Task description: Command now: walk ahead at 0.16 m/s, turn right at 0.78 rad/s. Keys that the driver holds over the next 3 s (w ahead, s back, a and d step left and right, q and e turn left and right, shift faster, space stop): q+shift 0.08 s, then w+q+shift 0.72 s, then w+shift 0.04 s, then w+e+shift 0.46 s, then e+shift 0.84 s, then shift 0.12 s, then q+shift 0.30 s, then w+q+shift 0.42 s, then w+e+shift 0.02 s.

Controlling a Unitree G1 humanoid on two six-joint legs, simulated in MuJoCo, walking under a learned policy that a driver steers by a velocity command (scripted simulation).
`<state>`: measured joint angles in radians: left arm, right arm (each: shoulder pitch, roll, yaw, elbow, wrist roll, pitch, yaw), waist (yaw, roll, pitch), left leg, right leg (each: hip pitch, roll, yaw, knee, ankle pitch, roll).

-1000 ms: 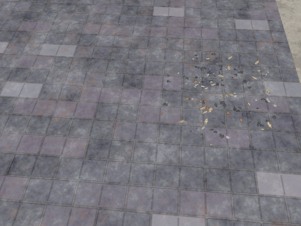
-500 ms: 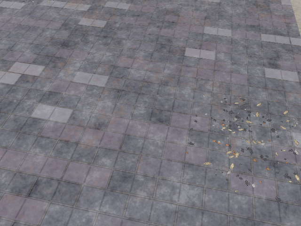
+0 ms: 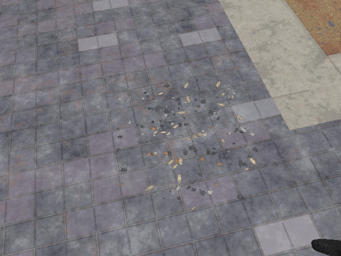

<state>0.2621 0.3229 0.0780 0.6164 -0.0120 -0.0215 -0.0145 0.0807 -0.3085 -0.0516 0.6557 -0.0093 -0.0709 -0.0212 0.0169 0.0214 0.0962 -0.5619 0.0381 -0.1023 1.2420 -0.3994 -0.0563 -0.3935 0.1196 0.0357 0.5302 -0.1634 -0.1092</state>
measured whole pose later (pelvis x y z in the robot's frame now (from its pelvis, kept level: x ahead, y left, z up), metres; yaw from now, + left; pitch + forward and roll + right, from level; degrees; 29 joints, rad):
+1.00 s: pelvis +0.73 +0.23 -0.02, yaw +30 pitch +2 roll -1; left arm 0.11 0.30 -0.01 0.66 0.04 -0.08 0.00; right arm 0.40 -0.37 -0.07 0.86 -0.02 -0.07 0.01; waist -0.04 0.03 0.03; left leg 0.03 -0.14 -0.17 0.88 -0.42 0.11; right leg -0.55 0.02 -0.03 0.63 -0.12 -0.05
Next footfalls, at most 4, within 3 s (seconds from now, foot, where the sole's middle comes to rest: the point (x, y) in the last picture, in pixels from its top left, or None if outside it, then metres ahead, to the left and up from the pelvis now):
0.52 left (136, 242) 0.45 0.20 -0.77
0.96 right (138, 135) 0.93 0.22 -0.77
1.36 left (71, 94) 1.19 0.59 -0.77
1.74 right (115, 55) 1.47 0.39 -0.77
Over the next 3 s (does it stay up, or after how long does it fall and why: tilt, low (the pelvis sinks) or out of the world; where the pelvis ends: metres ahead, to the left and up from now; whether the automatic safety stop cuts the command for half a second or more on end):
stays up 1.59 0.58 -0.03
